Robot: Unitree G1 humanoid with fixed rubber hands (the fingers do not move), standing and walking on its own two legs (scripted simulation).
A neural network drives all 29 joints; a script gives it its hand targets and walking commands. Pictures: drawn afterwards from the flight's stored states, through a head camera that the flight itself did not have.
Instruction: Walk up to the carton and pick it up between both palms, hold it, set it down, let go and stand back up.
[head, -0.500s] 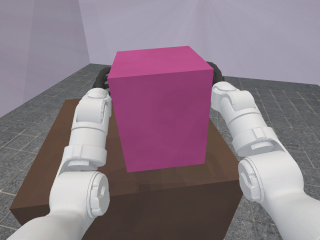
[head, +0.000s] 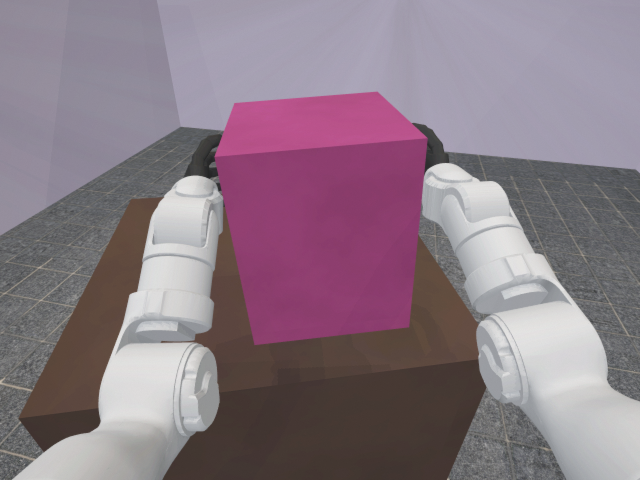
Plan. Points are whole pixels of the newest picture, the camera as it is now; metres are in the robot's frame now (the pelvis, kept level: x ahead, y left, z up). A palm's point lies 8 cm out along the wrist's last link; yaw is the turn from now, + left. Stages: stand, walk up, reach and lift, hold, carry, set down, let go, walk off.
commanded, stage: hold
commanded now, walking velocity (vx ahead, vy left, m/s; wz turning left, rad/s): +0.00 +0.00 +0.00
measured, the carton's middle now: (319, 211) +0.39 +0.00 +0.22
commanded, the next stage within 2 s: set down in 0.10 s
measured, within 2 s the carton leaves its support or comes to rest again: neither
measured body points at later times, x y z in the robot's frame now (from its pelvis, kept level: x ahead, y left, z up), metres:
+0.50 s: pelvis +0.01 +0.00 +0.00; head -0.07 +0.00 +0.44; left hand +0.41 +0.16 +0.26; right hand +0.41 -0.13 +0.28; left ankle +0.05 +0.10 -0.74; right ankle +0.03 -0.16 -0.74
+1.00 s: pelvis +0.02 -0.01 +0.00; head -0.03 +0.01 +0.45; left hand +0.44 +0.16 +0.23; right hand +0.43 -0.13 +0.22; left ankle +0.05 +0.10 -0.74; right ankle +0.03 -0.16 -0.74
